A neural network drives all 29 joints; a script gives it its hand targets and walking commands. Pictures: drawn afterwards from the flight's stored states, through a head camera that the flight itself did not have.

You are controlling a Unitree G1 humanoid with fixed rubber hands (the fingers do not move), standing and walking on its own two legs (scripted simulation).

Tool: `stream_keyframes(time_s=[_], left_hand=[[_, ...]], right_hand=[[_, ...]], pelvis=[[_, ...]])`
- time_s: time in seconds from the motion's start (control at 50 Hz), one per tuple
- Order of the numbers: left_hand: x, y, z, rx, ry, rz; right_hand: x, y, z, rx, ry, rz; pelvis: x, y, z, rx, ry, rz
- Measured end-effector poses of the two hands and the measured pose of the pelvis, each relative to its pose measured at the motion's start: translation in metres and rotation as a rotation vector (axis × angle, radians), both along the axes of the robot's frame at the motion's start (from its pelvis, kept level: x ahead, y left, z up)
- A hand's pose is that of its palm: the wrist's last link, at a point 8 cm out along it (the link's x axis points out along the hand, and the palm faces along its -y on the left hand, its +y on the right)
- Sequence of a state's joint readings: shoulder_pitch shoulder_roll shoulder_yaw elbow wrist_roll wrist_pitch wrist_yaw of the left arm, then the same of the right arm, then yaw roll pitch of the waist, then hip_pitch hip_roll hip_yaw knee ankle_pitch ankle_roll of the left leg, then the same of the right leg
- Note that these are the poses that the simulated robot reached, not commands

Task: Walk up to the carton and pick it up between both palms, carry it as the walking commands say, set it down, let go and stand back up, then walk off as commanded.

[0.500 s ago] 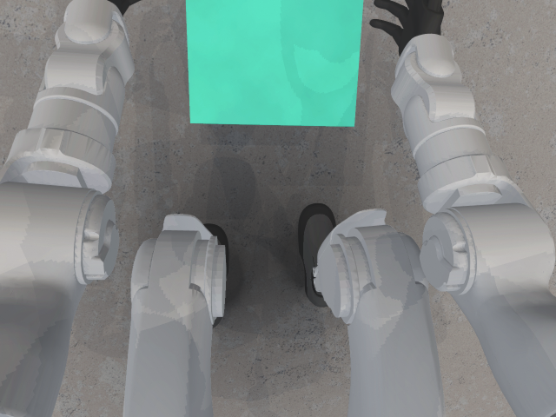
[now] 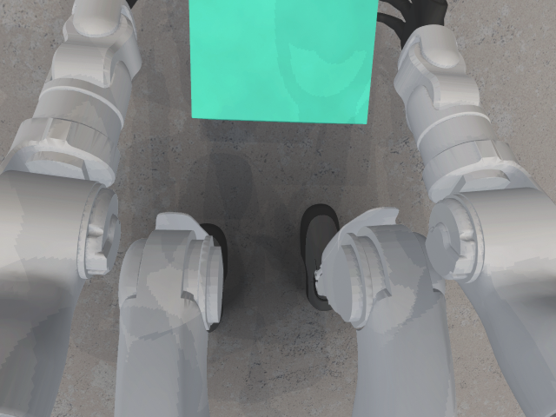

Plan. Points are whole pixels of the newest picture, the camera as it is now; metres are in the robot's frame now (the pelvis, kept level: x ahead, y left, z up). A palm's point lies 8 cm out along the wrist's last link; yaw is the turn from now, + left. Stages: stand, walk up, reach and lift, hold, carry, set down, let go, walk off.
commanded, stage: reach and lift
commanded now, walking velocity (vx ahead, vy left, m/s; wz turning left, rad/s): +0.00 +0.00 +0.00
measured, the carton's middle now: (274, 14) +0.55 -0.01 -0.25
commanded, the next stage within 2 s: none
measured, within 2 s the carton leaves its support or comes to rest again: leaves its support in 0.78 s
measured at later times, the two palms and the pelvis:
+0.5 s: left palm out of the picture +0.54 +0.13 -0.18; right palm (399, 19) +0.53 -0.15 -0.18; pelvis +0.00 +0.00 +0.01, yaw +0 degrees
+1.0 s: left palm out of the picture +0.54 +0.13 -0.18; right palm (404, 8) +0.53 -0.14 -0.16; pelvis +0.01 +0.00 -0.01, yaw +1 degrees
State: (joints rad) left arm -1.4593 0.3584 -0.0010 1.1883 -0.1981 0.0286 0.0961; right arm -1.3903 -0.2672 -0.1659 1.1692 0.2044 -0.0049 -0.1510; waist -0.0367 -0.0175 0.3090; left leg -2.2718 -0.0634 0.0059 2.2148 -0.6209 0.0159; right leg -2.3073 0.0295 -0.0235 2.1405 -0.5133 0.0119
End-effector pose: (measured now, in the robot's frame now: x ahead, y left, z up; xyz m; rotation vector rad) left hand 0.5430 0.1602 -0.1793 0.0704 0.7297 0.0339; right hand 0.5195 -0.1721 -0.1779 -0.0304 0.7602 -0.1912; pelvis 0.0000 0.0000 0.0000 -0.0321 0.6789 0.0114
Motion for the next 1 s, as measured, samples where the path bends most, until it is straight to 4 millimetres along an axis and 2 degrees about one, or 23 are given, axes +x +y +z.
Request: stream_keyframes(time_s=[0.16,0.38,0.56,0.7,1.0], left_hand=[[-0.002,-0.007,-0.001,-0.009,0.004,-0.009],[0.000,-0.031,-0.002,-0.027,-0.004,-0.040],[0.001,-0.031,-0.001,-0.011,0.000,-0.035],[0.005,-0.030,0.004,-0.007,0.035,-0.033],[-0.002,-0.033,0.001,-0.051,0.032,-0.029]], right_hand=[[0.002,0.008,0.000,0.012,0.000,0.007],[0.007,0.026,0.001,0.021,-0.003,0.027],[0.007,0.027,0.002,0.014,-0.003,0.032],[0.011,0.027,0.006,0.019,0.024,0.031],[0.015,0.028,0.013,0.034,0.022,0.048]], pelvis=[[-0.002,-0.001,0.002,0.002,-0.003,0.000],[-0.001,-0.002,0.005,0.002,-0.001,0.001],[-0.002,-0.003,0.006,0.001,-0.015,0.003],[0.000,-0.002,-0.002,0.000,-0.038,0.011],[0.008,0.002,-0.010,-0.004,-0.044,0.022]])
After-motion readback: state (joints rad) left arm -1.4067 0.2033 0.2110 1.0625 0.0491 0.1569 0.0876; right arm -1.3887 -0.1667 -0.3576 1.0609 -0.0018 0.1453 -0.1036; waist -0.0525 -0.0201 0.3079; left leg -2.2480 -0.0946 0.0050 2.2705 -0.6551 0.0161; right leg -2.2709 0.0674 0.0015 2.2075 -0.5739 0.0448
